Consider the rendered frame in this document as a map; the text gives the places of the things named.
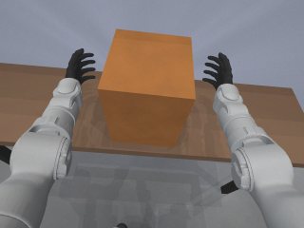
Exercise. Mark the robot left upper arm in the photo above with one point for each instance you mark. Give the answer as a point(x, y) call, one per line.
point(39, 160)

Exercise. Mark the robot left forearm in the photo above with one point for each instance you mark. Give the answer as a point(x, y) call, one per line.
point(61, 113)

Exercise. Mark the robot right forearm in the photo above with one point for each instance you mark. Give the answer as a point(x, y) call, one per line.
point(236, 122)

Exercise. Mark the left robot hand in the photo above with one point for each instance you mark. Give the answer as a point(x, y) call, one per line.
point(75, 70)

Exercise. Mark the right robot hand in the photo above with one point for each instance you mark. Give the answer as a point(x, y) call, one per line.
point(224, 71)

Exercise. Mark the table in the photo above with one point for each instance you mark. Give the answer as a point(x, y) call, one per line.
point(25, 93)

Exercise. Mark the carton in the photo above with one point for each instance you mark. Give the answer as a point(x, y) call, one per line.
point(147, 88)

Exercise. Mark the robot right upper arm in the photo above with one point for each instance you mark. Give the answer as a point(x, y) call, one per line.
point(265, 172)

